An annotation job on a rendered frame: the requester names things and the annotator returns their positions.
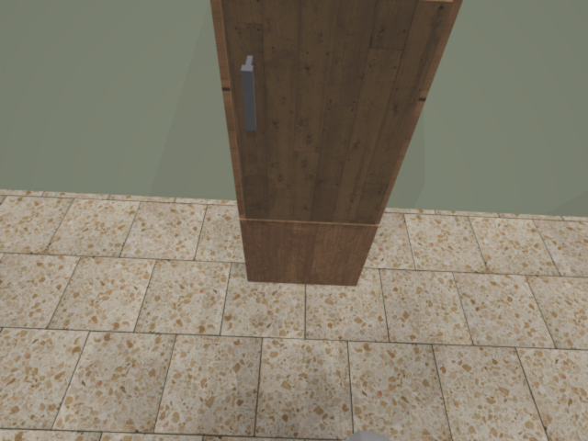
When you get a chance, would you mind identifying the cupboard door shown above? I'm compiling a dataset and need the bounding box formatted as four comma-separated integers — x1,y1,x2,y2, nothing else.
220,0,453,224

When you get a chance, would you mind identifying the handle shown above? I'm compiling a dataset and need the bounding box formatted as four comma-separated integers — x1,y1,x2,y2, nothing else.
241,55,256,130

